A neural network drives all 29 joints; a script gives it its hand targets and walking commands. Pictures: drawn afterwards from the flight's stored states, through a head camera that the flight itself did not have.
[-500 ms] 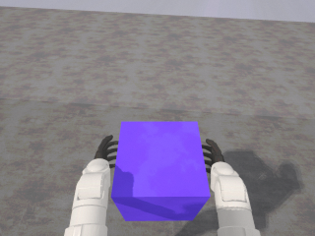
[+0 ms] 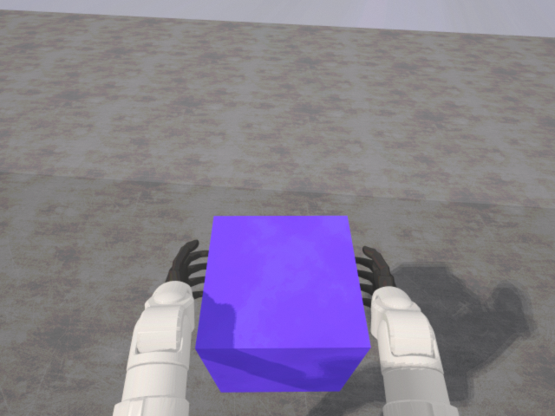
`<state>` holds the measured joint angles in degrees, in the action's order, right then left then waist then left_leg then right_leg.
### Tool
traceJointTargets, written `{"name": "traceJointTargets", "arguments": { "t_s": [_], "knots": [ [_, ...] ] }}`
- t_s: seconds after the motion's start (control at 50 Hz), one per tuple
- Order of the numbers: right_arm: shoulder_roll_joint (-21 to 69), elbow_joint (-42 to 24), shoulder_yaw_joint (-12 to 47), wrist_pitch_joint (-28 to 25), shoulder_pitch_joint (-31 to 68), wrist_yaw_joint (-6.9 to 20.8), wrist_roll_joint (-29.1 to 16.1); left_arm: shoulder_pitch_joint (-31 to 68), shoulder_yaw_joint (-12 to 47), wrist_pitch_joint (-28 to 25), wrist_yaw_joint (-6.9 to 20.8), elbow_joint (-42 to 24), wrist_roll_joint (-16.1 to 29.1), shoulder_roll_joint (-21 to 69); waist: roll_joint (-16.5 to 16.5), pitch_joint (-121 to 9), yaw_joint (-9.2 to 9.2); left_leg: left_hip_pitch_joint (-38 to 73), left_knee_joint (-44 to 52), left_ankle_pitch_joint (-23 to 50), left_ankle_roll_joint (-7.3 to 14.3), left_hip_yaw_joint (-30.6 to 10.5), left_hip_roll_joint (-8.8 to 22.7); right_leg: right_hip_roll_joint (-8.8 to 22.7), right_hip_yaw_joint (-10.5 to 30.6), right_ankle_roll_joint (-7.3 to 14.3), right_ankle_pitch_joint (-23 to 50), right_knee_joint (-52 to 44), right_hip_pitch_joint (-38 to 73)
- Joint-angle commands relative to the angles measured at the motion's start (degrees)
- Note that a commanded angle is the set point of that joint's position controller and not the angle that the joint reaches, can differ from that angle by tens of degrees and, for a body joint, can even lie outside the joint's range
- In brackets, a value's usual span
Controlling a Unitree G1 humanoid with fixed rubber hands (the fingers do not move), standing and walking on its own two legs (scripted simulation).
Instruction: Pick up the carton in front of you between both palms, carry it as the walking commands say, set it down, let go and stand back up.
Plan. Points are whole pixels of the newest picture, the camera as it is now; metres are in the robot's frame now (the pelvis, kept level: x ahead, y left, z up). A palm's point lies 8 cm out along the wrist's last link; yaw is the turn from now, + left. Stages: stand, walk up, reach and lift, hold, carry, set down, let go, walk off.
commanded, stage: hold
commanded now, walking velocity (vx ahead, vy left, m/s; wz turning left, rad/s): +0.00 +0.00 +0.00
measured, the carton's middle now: (280, 309) +0.30 +0.00 -0.04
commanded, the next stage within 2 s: set down in 0.68 s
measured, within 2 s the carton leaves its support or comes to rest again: neither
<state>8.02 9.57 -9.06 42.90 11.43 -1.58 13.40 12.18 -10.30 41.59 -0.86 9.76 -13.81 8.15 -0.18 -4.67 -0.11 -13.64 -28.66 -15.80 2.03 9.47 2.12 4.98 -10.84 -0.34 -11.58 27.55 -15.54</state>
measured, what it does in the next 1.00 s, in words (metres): stands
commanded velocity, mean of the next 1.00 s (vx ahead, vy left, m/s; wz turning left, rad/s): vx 0.00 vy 0.00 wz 0.00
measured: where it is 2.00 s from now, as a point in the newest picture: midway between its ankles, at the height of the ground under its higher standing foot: outside the picture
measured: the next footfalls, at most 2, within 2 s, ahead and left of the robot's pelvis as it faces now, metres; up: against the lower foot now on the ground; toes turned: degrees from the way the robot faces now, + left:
none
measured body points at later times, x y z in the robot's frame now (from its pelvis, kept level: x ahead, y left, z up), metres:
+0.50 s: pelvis -0.03 -0.03 +0.00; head -0.09 -0.04 +0.45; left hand +0.25 +0.15 +0.05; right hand +0.28 -0.15 +0.04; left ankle -0.01 +0.09 -0.74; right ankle +0.03 -0.14 -0.74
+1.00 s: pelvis -0.02 -0.03 +0.00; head -0.03 -0.04 +0.44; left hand +0.30 +0.15 +0.03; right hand +0.32 -0.15 +0.02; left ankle +0.00 +0.09 -0.74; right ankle +0.03 -0.14 -0.74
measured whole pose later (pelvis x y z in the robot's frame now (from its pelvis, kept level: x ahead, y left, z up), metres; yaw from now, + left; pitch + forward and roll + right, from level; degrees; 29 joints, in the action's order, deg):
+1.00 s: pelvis -0.02 -0.03 +0.00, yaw +6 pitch -6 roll +0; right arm 10.8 28.8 -26.6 33.5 27.9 3.5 24.4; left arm 28.6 -28.0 32.9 1.6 27.3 -24.8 13.1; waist -0.7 4.9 0.5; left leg -10.5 -31.0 -14.5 0.0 -0.8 -0.1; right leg -0.5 -1.7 1.3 -13.6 30.4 -10.9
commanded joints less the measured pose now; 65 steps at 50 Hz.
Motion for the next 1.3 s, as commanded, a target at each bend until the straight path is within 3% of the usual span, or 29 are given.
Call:
{"name": "traceJointTargets", "arguments": {
  "t_s": [0.0, 0.02, 0.04, 0.06, 0.08, 0.14, 0.24, 0.38, 0.58, 0.72, 0.8, 0.88, 0.98, 1.06, 1.14, 1.22, 1.26, 1.28],
  "knots": [
    [49.75, -8.41, 30.12, -3.14, 22.79, 12.92, -13.75, 18.26, 29.81, -1.97, 12.13, -3.49, 12.54, 51.89, -3.49, -11.14, -0.66, 10.51, 6.83, 33.25, -0.6, -16.5, -4.34, -9.6, 15.22, 2.32, 23.14, -4.36, 16.67],
    [49.26, -8.6, 29.11, -3.27, 22.46, 12.75, -13.02, 18.41, 28.89, -2.07, 12.17, -3.59, 11.68, 49.55, 0.96, -11.19, 0.02, 15.08, 6.68, 31.32, -0.77, -16.66, -3.89, -9.67, 15.52, 2.19, 18.5, -5.91, 14.47],
    [49.28, -8.54, 29.76, -3.33, 23.31, 12.76, -12.98, 18.33, 28.5, -2.23, 12.07, -3.37, 11.13, 49.9, -0.22, -9.69, -0.95, 15.65, 6.65, 31.29, -1.09, -16.13, -4.74, -9.59, 15.7, 1.9, 20.19, -6.12, 13.41],
    [49.14, -8.48, 30.12, -3.56, 24.77, 13.06, -13.41, 18.64, 28.15, -2.37, 11.84, -2.9, 10.68, 49.95, -2.91, -10.04, -1.19, 16.31, 7.89, 26.69, -1.16, -16.21, -4.91, -9.81, 15.56, 1.72, 17.41, -5.91, 13.64],
    [49.32, -8.34, 29.98, -3.77, 25.03, 13.21, -13.59, 19.35, 28.23, -2.5, 11.76, -2.97, 10.72, 49.73, -1.33, -9.11, -0.96, 16.97, 7.63, 27.43, -1.38, -16.05, -4.94, -10.1, 15.62, 1.38, 17.1, -6.33, 11.81],
    [49.54, -7.06, 29.55, -4.04, 25.93, 13.37, -13.52, 20.74, 29.18, -2.5, 11.83, -2.58, 11.11, 50.2, -1.6, -8.68, -0.42, 19.87, 7.95, 25.09, -1.64, -15.89, -4.86, -10.38, 15.54, 1.18, 12.87, -6.95, 9.45],
    [51.23, -1.96, 26.49, -3.89, 26.77, 13.29, -11.5, 25.91, 29.99, -2.09, 13.79, -0.36, 12.69, 52.36, -1.48, -5.41, 1.37, 13.2, 9.36, 12.24, -1.58, -15.48, -4.6, -10.05, 15.68, 2.47, 4.11, -7.98, 11.85],
    [54.3, 1.66, 25.3, -3.36, 31.86, 15.12, -11.17, 28.81, 26.23, -1.94, 15.92, 5.34, 11.45, 54.41, -0.25, -3.2, 0.29, 7.68, 10.26, 1.6, -0.32, -15.22, -4.76, -8.98, 15.38, 2.2, -2.3, -8.38, 13.41],
    [56.61, 5.92, 24.34, -3.59, 37.13, 17.3, -11.82, 32.73, 22.57, -2.54, 17.71, 10.03, 9.7, 55.99, 1.79, -2.66, -0.47, 7.87, 8.82, -1.33, 0.16, -13.75, -5.99, -6.73, 16.82, 1.78, -9.92, -10.62, 11.59],
    [56.48, 7.73, 22.83, -3.94, 38.81, 17.27, -11.49, 35.06, 21.71, -2.75, 17.96, 10.72, 9.35, 55.73, 1.45, -2.36, -0.37, 8.1, 8.54, -0.48, -0.1, -13.51, -6.2, -6.4, 17.17, 1.93, -9.1, -10.97, 11.84],
    [55.09, 11.96, 18.89, -5.19, 41.87, 17.33, -9.19, 38.55, 18.39, -3.9, 17.61, 14.17, 7.63, 55.47, 0.74, -0.84, -0.32, 6.05, 8.09, -2.26, 0.03, -13.49, -6.04, -6.93, 16.64, 2.25, -9.44, -9.45, 11.41],
    [51.41, 18.64, 11.31, -8.24, 46.26, 17.01, -4.06, 43.31, 11.79, -6.58, 16.29, 20.56, 3.75, 54.78, -0.45, 0.79, 0.64, 2.46, 6.3, -3.91, -0.01, -13.78, -5.8, -7.66, 15.88, 2.79, -9.21, -6.4, 9.29],
    [40.83, 23.33, 0.44, -14.05, 45.99, 15.21, 3.98, 43.21, 2.09, -11.76, 11.84, 24.38, -2.85, 48.29, -0.88, 1.48, 1.48, -2.88, 2.13, 0.36, -0.68, -14.25, -6.42, -9.16, 14.76, 3.12, -3.29, -0.19, 2.76],
    [34.66, 24.26, -1.55, -21.14, 42.93, 14.8, 6.67, 39.38, -0.78, -19.04, 9.46, 25.15, -4.91, 43.39, -0.81, -3.9, 1.32, -6.9, -3.28, 9.05, -1.63, -13.82, -7.62, -10.09, 14.14, 2.57, 5.36, 5.25, -3.93],
    [36.72, 24.05, 4.34, -29.16, 43.76, 15.73, 3.21, 39.06, 4.77, -27.43, 8.33, 24.29, -2.02, 46.46, -0.31, -15.49, 1.0, -11.05, -9.74, 17.2, -2.76, -13.8, -8.76, -11.22, 13.94, 2.02, 13.77, 11.98, -8.94],
    [40.13, 23.42, 13.03, -35.25, 47.27, 16.12, -1.19, 41.94, 14.04, -33.85, 6.87, 22.38, 1.89, 50.74, 1.27, -31.18, 1.45, -15.97, -17.45, 25.28, -3.45, -14.05, -9.6, -11.77, 14.0, 1.41, 21.9, 19.57, -12.77],
    [39.89, 21.53, 16.25, -37.29, 48.65, 15.75, -3.0, 43.98, 18.53, -35.87, 5.95, 19.54, 3.88, 50.63, 1.45, -40.82, 2.26, -19.44, -21.66, 28.9, -3.94, -13.92, -9.98, -11.73, 14.11, 1.17, 27.17, 23.64, -13.17],
    [40.14, 21.23, 16.2, -38.35, 47.81, 14.81, -3.72, 46.34, 21.15, -36.61, 5.2, 16.87, 4.87, 49.42, 0.86, -47.19, 3.49, -15.92, -24.36, 31.83, -4.16, -14.49, -9.33, -12.19, 13.5, 0.93, 23.29, 24.74, -17.92]
  ]
}}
